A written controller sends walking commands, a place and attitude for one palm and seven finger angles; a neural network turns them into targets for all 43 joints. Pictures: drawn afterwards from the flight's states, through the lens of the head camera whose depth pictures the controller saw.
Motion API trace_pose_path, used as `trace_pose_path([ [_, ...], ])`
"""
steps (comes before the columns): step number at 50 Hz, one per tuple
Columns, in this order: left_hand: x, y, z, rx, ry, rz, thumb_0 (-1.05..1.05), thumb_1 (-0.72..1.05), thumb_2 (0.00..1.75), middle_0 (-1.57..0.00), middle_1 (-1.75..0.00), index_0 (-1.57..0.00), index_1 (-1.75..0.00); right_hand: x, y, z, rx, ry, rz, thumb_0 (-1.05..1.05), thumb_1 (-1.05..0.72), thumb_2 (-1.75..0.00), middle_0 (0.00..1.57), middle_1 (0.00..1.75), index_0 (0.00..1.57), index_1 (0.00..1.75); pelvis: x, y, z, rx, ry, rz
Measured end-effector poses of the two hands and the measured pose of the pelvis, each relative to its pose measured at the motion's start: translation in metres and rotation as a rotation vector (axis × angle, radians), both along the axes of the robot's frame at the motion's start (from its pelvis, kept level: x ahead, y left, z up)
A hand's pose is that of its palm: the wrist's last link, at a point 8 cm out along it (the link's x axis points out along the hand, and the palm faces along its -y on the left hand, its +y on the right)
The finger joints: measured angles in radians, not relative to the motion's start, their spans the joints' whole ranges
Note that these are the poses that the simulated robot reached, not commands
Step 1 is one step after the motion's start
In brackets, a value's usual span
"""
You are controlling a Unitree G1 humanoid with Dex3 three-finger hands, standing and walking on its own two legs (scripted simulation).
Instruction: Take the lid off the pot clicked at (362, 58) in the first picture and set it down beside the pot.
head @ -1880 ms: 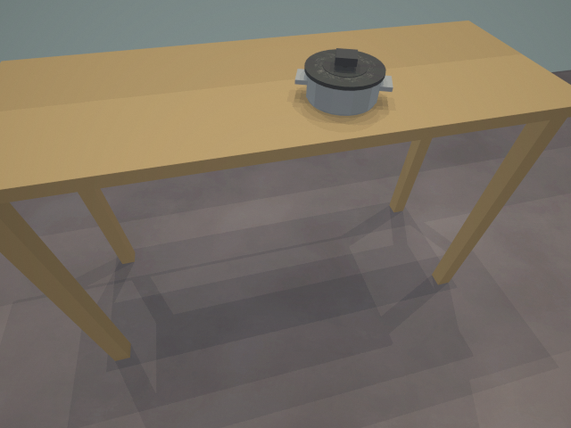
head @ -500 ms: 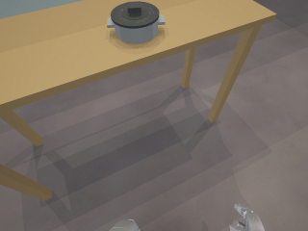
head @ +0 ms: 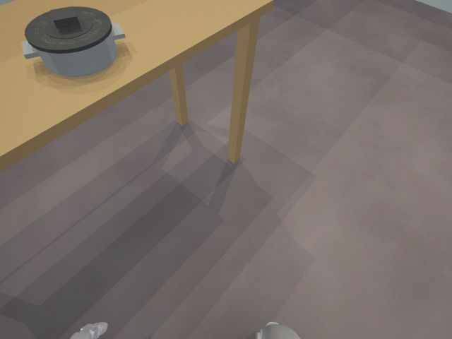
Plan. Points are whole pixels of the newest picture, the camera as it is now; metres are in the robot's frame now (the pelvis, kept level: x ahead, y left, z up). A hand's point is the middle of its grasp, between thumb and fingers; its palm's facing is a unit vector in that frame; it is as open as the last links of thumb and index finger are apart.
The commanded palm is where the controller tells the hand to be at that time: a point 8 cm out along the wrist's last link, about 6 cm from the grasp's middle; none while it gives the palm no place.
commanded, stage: walk to a spot facing it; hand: left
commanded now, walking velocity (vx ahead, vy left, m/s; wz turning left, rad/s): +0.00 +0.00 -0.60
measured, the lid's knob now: (65, 17) +0.68 +0.38 +0.15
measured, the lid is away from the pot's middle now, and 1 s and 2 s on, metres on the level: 0.00 0.00 0.00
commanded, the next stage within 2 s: turn to face it in 1.78 s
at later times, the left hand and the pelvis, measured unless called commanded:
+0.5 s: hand (149, 314) +0.17 +0.16 -0.18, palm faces -0.25 -0.94 -0.22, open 7.4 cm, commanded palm none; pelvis +0.04 -0.01 -0.01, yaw -17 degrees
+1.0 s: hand (212, 271) +0.26 +0.04 -0.16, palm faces -0.57 -0.79 -0.24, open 7.4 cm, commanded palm none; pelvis +0.06 -0.07 -0.02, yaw -35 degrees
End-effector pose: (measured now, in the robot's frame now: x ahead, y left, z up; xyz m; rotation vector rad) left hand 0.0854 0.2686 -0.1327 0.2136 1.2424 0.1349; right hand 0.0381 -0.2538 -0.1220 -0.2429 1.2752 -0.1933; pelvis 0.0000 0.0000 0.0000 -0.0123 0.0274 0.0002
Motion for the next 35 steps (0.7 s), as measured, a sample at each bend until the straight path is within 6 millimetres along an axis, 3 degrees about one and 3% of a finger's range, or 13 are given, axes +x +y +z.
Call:
trace_pose_path([
  [4,0.046,-0.032,-0.002,0.018,-0.061,-0.104,0.01,0.91,0.90,-0.20,-0.30,-0.20,-0.30,-0.039,-0.029,-0.021,0.013,0.073,-0.100,0.01,-0.90,-0.90,0.20,0.30,0.21,0.30,0.008,-0.020,-0.014,0.016,0.005,-0.048],
  [7,0.066,-0.053,0.004,0.029,-0.107,-0.139,0.01,0.91,0.90,-0.20,-0.30,-0.20,-0.30,-0.054,-0.044,-0.028,0.008,0.127,-0.154,0.01,-0.90,-0.90,0.20,0.30,0.21,0.30,0.010,-0.028,-0.014,0.005,-0.008,-0.072],
  [10,0.074,-0.067,0.011,0.033,-0.117,-0.153,0.00,0.91,0.90,-0.20,-0.30,-0.20,-0.30,-0.052,-0.050,-0.025,0.010,0.116,-0.187,0.01,-0.91,-0.90,0.20,0.30,0.20,0.30,0.014,-0.033,-0.008,0.014,-0.019,-0.107],
  [14,0.078,-0.078,0.012,0.024,-0.093,-0.194,0.00,0.91,0.90,-0.20,-0.30,-0.20,-0.30,-0.032,-0.050,-0.019,0.023,0.030,-0.222,0.01,-0.91,-0.90,0.20,0.30,0.20,0.30,0.019,-0.036,-0.003,0.027,-0.023,-0.162],
  [19,0.082,-0.077,0.007,0.006,-0.062,-0.234,0.00,0.91,0.90,-0.20,-0.30,-0.20,-0.30,0.000,-0.041,-0.012,0.030,-0.086,-0.253,0.01,-0.91,-0.90,0.20,0.30,0.20,0.30,0.026,-0.030,-0.003,0.025,-0.023,-0.229],
  [25,0.094,-0.057,-0.013,-0.019,-0.037,-0.253,0.01,0.91,0.90,-0.20,-0.30,-0.20,-0.30,0.027,-0.020,-0.004,-0.004,-0.195,-0.280,0.01,-0.91,-0.90,0.20,0.30,0.20,0.30,0.038,-0.010,-0.012,0.004,-0.013,-0.303],
  [28,0.103,-0.050,-0.016,-0.022,-0.024,-0.273,0.01,0.91,0.90,-0.20,-0.30,-0.20,-0.30,0.022,-0.009,0.003,-0.015,-0.197,-0.289,0.00,-0.90,-0.90,0.20,0.30,0.21,0.30,0.040,-0.004,-0.010,0.002,-0.020,-0.345],
  [35,0.119,-0.051,-0.007,-0.027,0.011,-0.354,0.01,0.91,0.90,-0.20,-0.30,-0.20,-0.30,-0.011,0.004,0.014,-0.014,-0.144,-0.377,0.00,-0.90,-0.90,0.20,0.30,0.21,0.30,0.045,-0.002,0.003,-0.013,-0.016,-0.437],
])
